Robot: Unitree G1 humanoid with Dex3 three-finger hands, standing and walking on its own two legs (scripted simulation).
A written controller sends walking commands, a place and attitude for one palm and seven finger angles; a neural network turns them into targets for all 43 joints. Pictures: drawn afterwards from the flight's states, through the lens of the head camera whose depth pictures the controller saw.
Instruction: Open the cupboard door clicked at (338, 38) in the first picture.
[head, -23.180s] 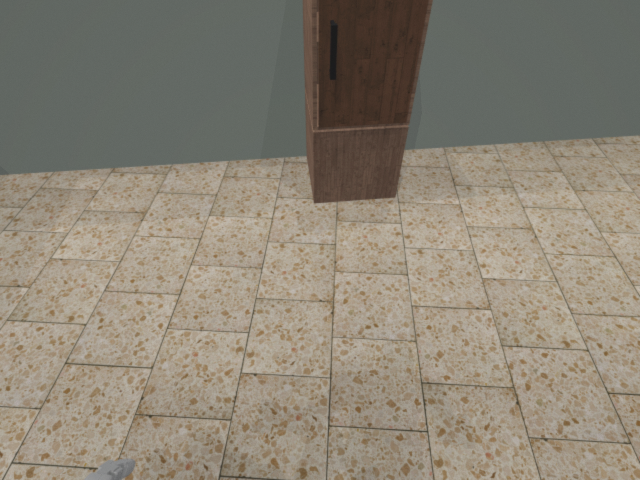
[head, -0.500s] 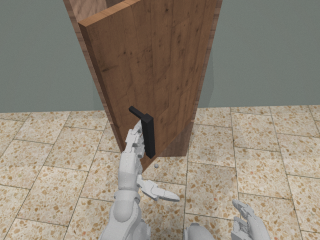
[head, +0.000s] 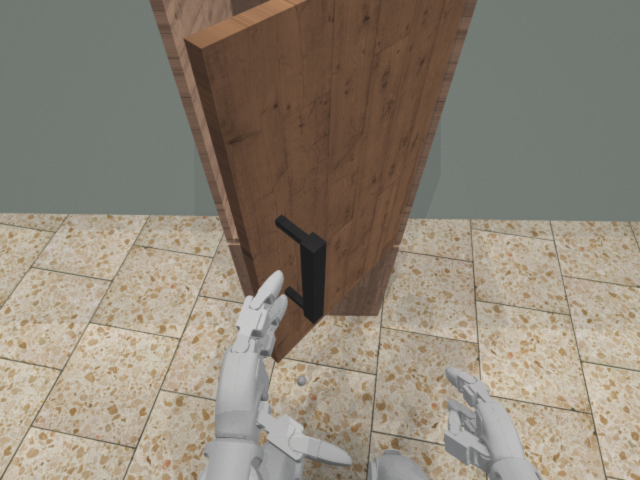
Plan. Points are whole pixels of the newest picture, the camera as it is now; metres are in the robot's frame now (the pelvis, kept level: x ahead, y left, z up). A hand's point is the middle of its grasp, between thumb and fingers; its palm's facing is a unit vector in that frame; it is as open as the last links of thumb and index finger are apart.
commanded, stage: slide the hand sideways off the handle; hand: left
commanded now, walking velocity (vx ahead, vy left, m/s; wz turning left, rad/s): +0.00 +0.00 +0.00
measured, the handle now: (301, 274) +0.35 +0.05 +0.06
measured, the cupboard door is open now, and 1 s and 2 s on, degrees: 48 48 48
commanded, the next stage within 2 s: draw the hand back to the body in 0.38 s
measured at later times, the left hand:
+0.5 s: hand (267, 412) +0.19 +0.07 +0.05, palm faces +0.04 -1.00 +0.00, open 16.3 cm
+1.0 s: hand (179, 397) +0.18 +0.14 +0.13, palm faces +0.05 -1.00 -0.07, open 16.1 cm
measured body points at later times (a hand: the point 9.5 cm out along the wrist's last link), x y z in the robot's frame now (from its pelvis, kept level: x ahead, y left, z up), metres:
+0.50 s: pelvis +0.00 -0.04 -0.01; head +0.08 -0.04 +0.43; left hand +0.19 +0.13 +0.05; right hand +0.20 -0.26 -0.09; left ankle +0.02 +0.09 -0.64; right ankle +0.01 -0.12 -0.64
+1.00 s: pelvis +0.01 -0.02 +0.03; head +0.03 -0.02 +0.48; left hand +0.18 +0.19 +0.14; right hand +0.20 -0.25 -0.02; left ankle +0.02 +0.09 -0.64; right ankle +0.01 -0.12 -0.64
